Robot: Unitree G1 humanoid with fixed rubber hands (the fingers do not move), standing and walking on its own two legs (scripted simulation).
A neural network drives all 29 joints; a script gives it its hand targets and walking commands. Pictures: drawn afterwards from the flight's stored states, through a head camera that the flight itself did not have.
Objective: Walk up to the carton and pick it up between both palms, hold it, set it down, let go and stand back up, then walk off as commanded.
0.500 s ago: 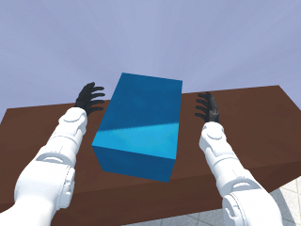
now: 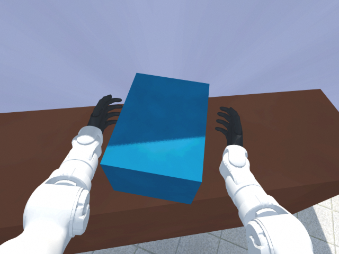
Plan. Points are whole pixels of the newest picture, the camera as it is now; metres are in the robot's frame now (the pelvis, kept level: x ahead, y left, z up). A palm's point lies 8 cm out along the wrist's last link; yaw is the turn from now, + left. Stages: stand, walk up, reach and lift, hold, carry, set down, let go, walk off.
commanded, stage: reach and lift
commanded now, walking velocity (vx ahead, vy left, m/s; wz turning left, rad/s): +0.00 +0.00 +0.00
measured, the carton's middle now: (162, 136) +0.43 +0.01 +0.00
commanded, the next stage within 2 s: none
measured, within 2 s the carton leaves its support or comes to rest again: leaves its support in 1.84 s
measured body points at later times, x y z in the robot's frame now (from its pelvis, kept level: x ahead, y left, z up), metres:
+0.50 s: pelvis -0.01 +0.00 +0.00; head +0.06 +0.02 +0.44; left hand +0.44 +0.14 +0.04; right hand +0.38 -0.15 +0.04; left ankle -0.02 +0.13 -0.74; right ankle +0.00 -0.16 -0.74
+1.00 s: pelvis -0.01 +0.00 +0.00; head +0.06 +0.03 +0.45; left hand +0.44 +0.14 +0.04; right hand +0.37 -0.16 +0.03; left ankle -0.02 +0.13 -0.74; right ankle +0.00 -0.16 -0.74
